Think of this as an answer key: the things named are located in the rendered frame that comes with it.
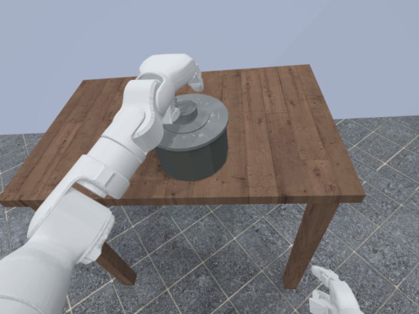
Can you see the robot left hand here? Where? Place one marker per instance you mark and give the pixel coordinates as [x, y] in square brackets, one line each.
[180, 69]

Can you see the robot left upper arm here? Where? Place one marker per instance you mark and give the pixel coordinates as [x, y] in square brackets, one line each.
[35, 278]

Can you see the lid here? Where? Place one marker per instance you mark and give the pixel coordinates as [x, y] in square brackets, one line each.
[210, 123]

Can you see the table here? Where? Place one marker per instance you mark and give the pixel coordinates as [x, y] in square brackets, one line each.
[283, 147]

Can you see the pot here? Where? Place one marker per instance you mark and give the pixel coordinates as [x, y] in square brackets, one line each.
[197, 164]

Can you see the knob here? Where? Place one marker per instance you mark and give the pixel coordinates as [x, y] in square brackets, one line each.
[188, 110]

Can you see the robot right hand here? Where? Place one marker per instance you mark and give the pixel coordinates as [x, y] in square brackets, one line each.
[341, 296]

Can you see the robot left forearm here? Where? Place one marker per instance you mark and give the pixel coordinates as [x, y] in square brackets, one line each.
[136, 129]

